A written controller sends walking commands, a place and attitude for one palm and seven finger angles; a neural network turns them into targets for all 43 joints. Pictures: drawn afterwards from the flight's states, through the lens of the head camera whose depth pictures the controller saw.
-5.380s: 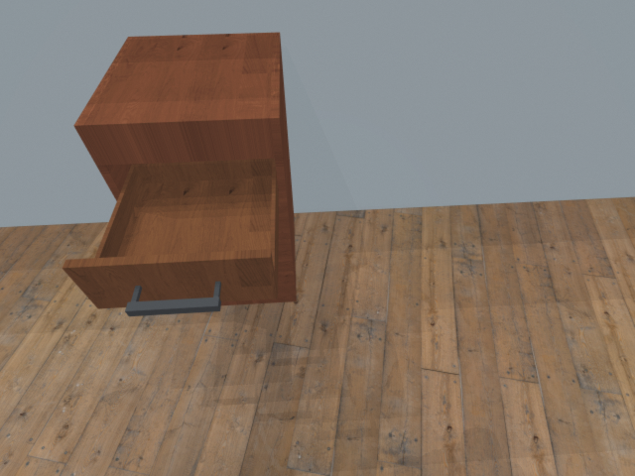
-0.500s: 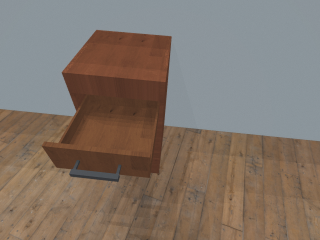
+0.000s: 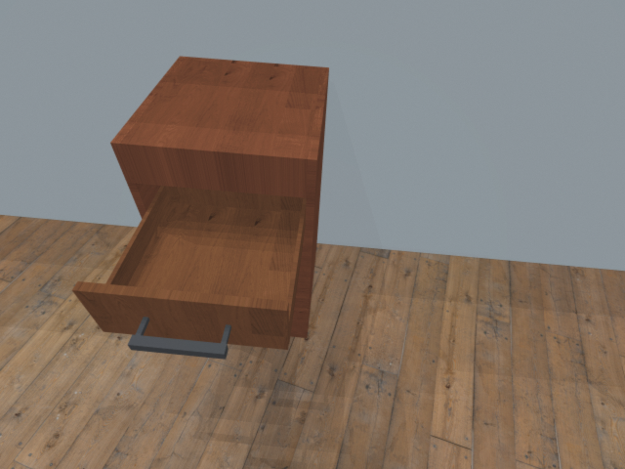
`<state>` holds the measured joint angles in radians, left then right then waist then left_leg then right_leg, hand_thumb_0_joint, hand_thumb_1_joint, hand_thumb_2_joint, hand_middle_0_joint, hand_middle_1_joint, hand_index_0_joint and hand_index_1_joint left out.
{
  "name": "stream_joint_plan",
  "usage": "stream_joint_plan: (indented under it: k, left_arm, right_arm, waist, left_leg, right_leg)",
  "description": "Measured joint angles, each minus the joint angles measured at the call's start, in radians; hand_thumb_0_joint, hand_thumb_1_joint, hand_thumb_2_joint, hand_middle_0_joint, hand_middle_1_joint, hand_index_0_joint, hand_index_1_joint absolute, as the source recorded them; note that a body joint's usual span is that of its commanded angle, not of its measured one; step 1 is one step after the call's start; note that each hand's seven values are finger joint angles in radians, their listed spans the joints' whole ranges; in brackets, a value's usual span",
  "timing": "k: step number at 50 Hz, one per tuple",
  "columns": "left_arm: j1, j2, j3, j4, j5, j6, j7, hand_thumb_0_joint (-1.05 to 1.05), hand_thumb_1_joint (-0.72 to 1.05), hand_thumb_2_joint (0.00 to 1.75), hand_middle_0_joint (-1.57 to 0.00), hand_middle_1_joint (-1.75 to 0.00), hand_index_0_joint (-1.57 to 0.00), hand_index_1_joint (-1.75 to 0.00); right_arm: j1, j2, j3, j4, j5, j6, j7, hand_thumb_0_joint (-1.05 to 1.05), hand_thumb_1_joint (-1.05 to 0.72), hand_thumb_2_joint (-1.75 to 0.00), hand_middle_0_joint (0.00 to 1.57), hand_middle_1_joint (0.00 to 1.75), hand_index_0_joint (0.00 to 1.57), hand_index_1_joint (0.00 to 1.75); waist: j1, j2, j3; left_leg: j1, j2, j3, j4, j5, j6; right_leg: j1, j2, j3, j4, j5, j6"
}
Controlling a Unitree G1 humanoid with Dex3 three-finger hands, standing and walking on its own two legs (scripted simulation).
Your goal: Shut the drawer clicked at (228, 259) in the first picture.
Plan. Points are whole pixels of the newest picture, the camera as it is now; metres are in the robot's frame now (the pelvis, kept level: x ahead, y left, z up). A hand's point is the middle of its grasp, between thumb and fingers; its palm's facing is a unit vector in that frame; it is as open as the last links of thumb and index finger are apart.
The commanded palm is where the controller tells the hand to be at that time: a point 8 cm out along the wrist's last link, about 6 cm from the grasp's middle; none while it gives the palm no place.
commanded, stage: shuffle to correct the standing spot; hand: left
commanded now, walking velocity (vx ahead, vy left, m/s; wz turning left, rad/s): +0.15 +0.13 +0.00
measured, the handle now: (182, 336) +0.37 +0.27 -0.18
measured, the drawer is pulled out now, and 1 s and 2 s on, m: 0.30 0.30 0.30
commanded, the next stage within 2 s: come to a stop and stand still in 0.30 s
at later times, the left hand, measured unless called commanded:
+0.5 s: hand out of the picture +0.07 +0.21 -0.18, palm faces +0.02 -0.98 -0.18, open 7.3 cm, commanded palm none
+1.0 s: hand out of the picture +0.08 +0.19 -0.17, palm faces +0.03 -0.97 -0.24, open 7.3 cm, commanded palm none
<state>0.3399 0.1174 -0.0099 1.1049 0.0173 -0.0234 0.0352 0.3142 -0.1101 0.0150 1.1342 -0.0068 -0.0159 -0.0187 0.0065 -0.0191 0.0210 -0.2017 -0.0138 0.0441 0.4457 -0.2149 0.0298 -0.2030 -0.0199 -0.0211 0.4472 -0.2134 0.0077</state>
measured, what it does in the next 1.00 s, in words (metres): steps on the spot: right foot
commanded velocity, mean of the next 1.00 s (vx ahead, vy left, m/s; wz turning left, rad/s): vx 0.01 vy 0.04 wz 0.00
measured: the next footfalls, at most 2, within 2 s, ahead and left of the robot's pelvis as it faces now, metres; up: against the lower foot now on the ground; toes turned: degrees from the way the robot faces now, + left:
right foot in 0.58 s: +0.13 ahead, -0.07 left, +0.00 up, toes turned +0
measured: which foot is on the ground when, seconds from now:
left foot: down 0.00-1.00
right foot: down 0.00-0.28, up 0.30-0.56, down 0.58-1.00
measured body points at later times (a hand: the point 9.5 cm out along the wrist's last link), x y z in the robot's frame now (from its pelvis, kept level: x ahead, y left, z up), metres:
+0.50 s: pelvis +0.06 +0.04 +0.00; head +0.08 +0.04 +0.45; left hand +0.07 +0.26 -0.16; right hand +0.01 -0.17 -0.16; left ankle +0.02 +0.10 -0.74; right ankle +0.08 -0.07 -0.70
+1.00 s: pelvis +0.06 +0.01 -0.01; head +0.06 -0.01 +0.44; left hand +0.08 +0.24 -0.15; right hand +0.06 -0.20 -0.18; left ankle +0.02 +0.10 -0.74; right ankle +0.09 -0.08 -0.74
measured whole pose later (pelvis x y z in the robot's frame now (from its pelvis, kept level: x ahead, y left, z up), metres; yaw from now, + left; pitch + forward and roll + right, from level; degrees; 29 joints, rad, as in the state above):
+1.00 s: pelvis +0.06 +0.01 -0.01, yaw -1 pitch -3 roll +2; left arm 0.27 0.14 0.02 1.06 0.02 0.00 0.05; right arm 0.28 -0.14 -0.01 1.09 -0.01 0.00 -0.04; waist 0.01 0.01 0.05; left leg -0.10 -0.04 0.09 0.47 -0.32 0.04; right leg -0.27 0.00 -0.04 0.55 -0.24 -0.05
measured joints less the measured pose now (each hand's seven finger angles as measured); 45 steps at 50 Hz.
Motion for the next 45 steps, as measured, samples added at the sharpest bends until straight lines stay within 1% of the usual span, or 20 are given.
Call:
stream_joint_plan:
  k: [5, 10, 13, 14, 16, 18, 19, 21, 24, 27, 29, 30, 31, 33, 35, 36, 37, 41, 43, 45]
  left_arm:
    - [0.012, 0.000, 0.010, -0.008, 0.007, 0.005, -0.005, 0.01, 0.91, 0.90, -0.19, -0.29, -0.20, -0.30]
    - [0.044, 0.000, 0.031, -0.022, 0.006, 0.010, -0.007, 0.01, 0.91, 0.90, -0.20, -0.29, -0.20, -0.30]
    - [0.062, 0.009, 0.044, -0.021, 0.007, 0.015, -0.006, 0.01, 0.91, 0.90, -0.20, -0.29, -0.20, -0.30]
    - [0.067, 0.013, 0.047, -0.018, 0.008, 0.019, -0.006, 0.01, 0.91, 0.90, -0.20, -0.29, -0.20, -0.30]
    - [0.068, 0.016, 0.046, -0.009, 0.012, 0.028, -0.008, 0.01, 0.91, 0.90, -0.20, -0.29, -0.20, -0.30]
    - [0.055, 0.016, 0.042, -0.004, 0.017, 0.033, -0.011, 0.01, 0.91, 0.90, -0.20, -0.29, -0.20, -0.30]
    - [0.044, 0.016, 0.041, -0.005, 0.017, 0.032, -0.013, 0.01, 0.91, 0.90, -0.19, -0.29, -0.20, -0.30]
    - [0.014, 0.017, 0.040, -0.013, 0.014, 0.026, -0.018, 0.01, 0.91, 0.90, -0.19, -0.29, -0.20, -0.30]
    - [-0.037, 0.020, 0.038, -0.029, 0.015, 0.022, -0.012, 0.02, 0.92, 0.90, -0.19, -0.29, -0.20, -0.30]
    - [-0.079, 0.037, 0.040, -0.041, 0.007, 0.017, -0.003, 0.03, 0.94, 0.90, -0.19, -0.29, -0.20, -0.30]
    - [-0.097, 0.045, 0.038, -0.055, 0.003, 0.003, 0.001, 0.03, 0.94, 0.90, -0.19, -0.29, -0.20, -0.30]
    - [-0.103, 0.043, 0.037, -0.058, 0.003, -0.006, 0.004, 0.02, 0.94, 0.90, -0.19, -0.29, -0.20, -0.30]
    - [-0.109, 0.037, 0.035, -0.058, 0.002, -0.012, 0.007, 0.02, 0.94, 0.90, -0.19, -0.29, -0.20, -0.30]
    - [-0.115, 0.029, 0.025, -0.058, -0.002, -0.010, 0.007, 0.02, 0.93, 0.90, -0.19, -0.29, -0.20, -0.30]
    - [-0.120, 0.028, 0.025, -0.059, -0.005, 0.000, 0.012, 0.01, 0.93, 0.90, -0.19, -0.29, -0.20, -0.30]
    - [-0.123, 0.031, 0.027, -0.061, -0.007, 0.006, 0.014, 0.01, 0.93, 0.90, -0.19, -0.29, -0.20, -0.30]
    - [-0.126, 0.033, 0.029, -0.062, -0.009, 0.013, 0.015, 0.01, 0.94, 0.90, -0.19, -0.29, -0.20, -0.30]
    - [-0.132, 0.038, 0.035, -0.078, -0.005, 0.034, 0.017, 0.01, 0.94, 0.90, -0.20, -0.29, -0.20, -0.30]
    - [-0.126, 0.040, 0.039, -0.082, -0.002, 0.040, 0.017, 0.00, 0.94, 0.90, -0.20, -0.29, -0.20, -0.30]
    - [-0.115, 0.040, 0.041, -0.080, 0.001, 0.041, 0.018, 0.00, 0.94, 0.90, -0.20, -0.29, -0.20, -0.30]
  right_arm:
    - [0.017, -0.006, -0.004, -0.005, -0.007, 0.013, 0.007, 0.00, -0.91, -0.90, 0.20, 0.30, 0.20, 0.30]
    - [0.046, -0.024, -0.016, -0.015, -0.013, 0.027, 0.012, 0.00, -0.91, -0.90, 0.20, 0.30, 0.20, 0.30]
    - [0.057, -0.030, -0.020, -0.018, -0.013, 0.018, 0.009, 0.00, -0.91, -0.90, 0.20, 0.30, 0.20, 0.30]
    - [0.060, -0.030, -0.019, -0.021, -0.013, 0.010, 0.008, 0.00, -0.91, -0.90, 0.20, 0.30, 0.20, 0.30]
    - [0.066, -0.032, -0.019, -0.030, -0.014, -0.008, 0.003, 0.00, -0.91, -0.90, 0.20, 0.30, 0.20, 0.30]
    - [0.072, -0.033, -0.015, -0.040, -0.014, -0.022, -0.005, 0.00, -0.91, -0.90, 0.20, 0.30, 0.20, 0.30]
    - [0.075, -0.031, -0.013, -0.043, -0.014, -0.027, -0.008, 0.00, -0.91, -0.90, 0.20, 0.30, 0.20, 0.30]
    - [0.082, -0.025, -0.006, -0.043, -0.016, -0.031, -0.008, 0.00, -0.91, -0.90, 0.20, 0.30, 0.20, 0.30]
    - [0.088, -0.012, 0.004, -0.032, -0.017, -0.030, -0.009, 0.00, -0.91, -0.90, 0.20, 0.30, 0.20, 0.30]
    - [0.089, 0.004, 0.010, -0.016, -0.014, -0.028, -0.013, 0.00, -0.91, -0.90, 0.20, 0.30, 0.20, 0.30]
    - [0.090, 0.015, 0.011, -0.009, -0.006, -0.024, -0.014, 0.00, -0.91, -0.90, 0.20, 0.30, 0.20, 0.30]
    - [0.087, 0.016, 0.010, -0.005, -0.002, -0.020, -0.014, 0.00, -0.91, -0.90, 0.20, 0.30, 0.20, 0.30]
    - [0.078, 0.014, 0.006, -0.002, 0.003, -0.014, -0.014, 0.00, -0.91, -0.90, 0.20, 0.30, 0.20, 0.30]
    - [0.060, 0.012, -0.004, -0.010, 0.010, -0.001, -0.014, 0.00, -0.91, -0.90, 0.20, 0.30, 0.20, 0.30]
    - [0.037, 0.018, -0.009, -0.017, 0.011, 0.006, -0.014, 0.00, -0.91, -0.90, 0.20, 0.30, 0.20, 0.30]
    - [0.027, 0.023, -0.009, -0.021, 0.009, 0.005, -0.014, 0.00, -0.91, -0.90, 0.20, 0.30, 0.20, 0.30]
    - [0.018, 0.027, -0.010, -0.026, 0.007, 0.002, -0.015, 0.00, -0.91, -0.90, 0.20, 0.30, 0.20, 0.30]
    - [0.003, 0.020, -0.013, -0.035, -0.002, 0.000, -0.026, 0.01, -0.93, -0.90, 0.20, 0.30, 0.20, 0.30]
    - [0.001, 0.012, -0.017, -0.037, -0.003, 0.001, -0.025, 0.02, -0.93, -0.90, 0.20, 0.30, 0.20, 0.30]
    - [-0.006, 0.002, -0.019, -0.035, -0.005, 0.005, -0.023, 0.01, -0.93, -0.90, 0.20, 0.30, 0.20, 0.30]
  waist:
    - [0.004, 0.007, -0.009]
    - [0.014, 0.015, -0.025]
    - [0.020, -0.008, -0.026]
    - [0.021, -0.020, -0.026]
    - [0.019, -0.028, -0.026]
    - [0.010, -0.020, -0.019]
    - [0.003, -0.014, -0.014]
    - [-0.007, -0.003, -0.002]
    - [-0.012, 0.008, 0.013]
    - [-0.017, 0.012, 0.027]
    - [-0.014, 0.008, 0.032]
    - [-0.008, 0.015, 0.033]
    - [-0.008, 0.030, 0.033]
    - [-0.022, 0.049, 0.024]
    - [-0.027, 0.038, 0.017]
    - [-0.025, 0.028, 0.016]
    - [-0.021, 0.019, 0.016]
    - [-0.007, -0.005, 0.024]
    - [0.000, -0.011, 0.027]
    - [0.010, -0.009, 0.028]
  left_leg:
    - [-0.013, 0.001, -0.004, 0.038, -0.028, 0.001]
    - [-0.046, 0.008, -0.010, 0.119, -0.111, 0.002]
    - [-0.029, -0.002, 0.007, 0.110, -0.087, 0.017]
    - [-0.018, -0.012, 0.016, 0.102, -0.094, 0.025]
    - [-0.001, -0.022, 0.032, 0.086, -0.108, 0.040]
    - [0.023, -0.025, 0.044, 0.051, -0.101, 0.052]
    - [0.035, -0.027, 0.045, 0.031, -0.094, 0.056]
    - [0.059, -0.033, 0.043, -0.009, -0.079, 0.062]
    - [0.090, -0.044, 0.045, -0.051, -0.068, 0.063]
    - [0.109, -0.059, 0.044, -0.049, -0.081, 0.058]
    - [0.106, -0.072, 0.043, -0.006, -0.112, 0.053]
    - [0.097, -0.068, 0.043, 0.030, -0.135, 0.049]
    - [0.086, -0.059, 0.039, 0.067, -0.155, 0.042]
    - [0.078, -0.049, 0.023, 0.087, -0.165, 0.019]
    - [0.088, -0.054, 0.026, 0.064, -0.166, 0.032]
    - [0.095, -0.056, 0.031, 0.048, -0.153, 0.044]
    - [0.102, -0.058, 0.037, 0.033, -0.142, 0.046]
    - [0.123, -0.071, 0.049, -0.010, -0.112, 0.041]
    - [0.123, -0.077, 0.052, -0.010, -0.108, 0.042]
    - [0.117, -0.075, 0.059, 0.003, -0.113, 0.038]
  right_leg:
    - [-0.007, 0.001, -0.004, 0.029, -0.027, -0.006]
    - [-0.008, 0.002, -0.017, 0.048, -0.059, -0.004]
    - [-0.003, -0.015, -0.011, 0.069, -0.084, 0.003]
    - [-0.006, -0.024, -0.003, 0.086, -0.100, -0.007]
    - [-0.042, -0.031, -0.003, 0.184, -0.182, -0.031]
    - [-0.110, -0.027, -0.017, 0.355, -0.251, -0.043]
    - [-0.141, -0.026, -0.029, 0.423, -0.262, -0.047]
    - [-0.187, -0.028, -0.052, 0.486, -0.254, -0.048]
    - [-0.212, -0.028, -0.072, 0.437, -0.214, -0.041]
    - [-0.177, -0.022, -0.070, 0.276, -0.116, -0.032]
    - [-0.120, -0.023, -0.060, 0.135, 0.020, -0.032]
    - [-0.103, -0.019, -0.059, 0.114, 0.020, -0.037]
    - [-0.100, -0.010, -0.063, 0.120, -0.003, -0.041]
    - [-0.099, -0.005, -0.076, 0.132, -0.035, -0.045]
    - [-0.102, -0.008, -0.074, 0.134, -0.042, -0.045]
    - [-0.102, -0.009, -0.069, 0.130, -0.037, -0.042]
    - [-0.100, -0.009, -0.063, 0.124, -0.031, -0.041]
    - [-0.102, -0.015, -0.032, 0.142, -0.038, -0.044]
    - [-0.099, -0.019, -0.010, 0.176, -0.065, -0.045]
    - [-0.089, -0.017, 0.001, 0.173, -0.076, -0.039]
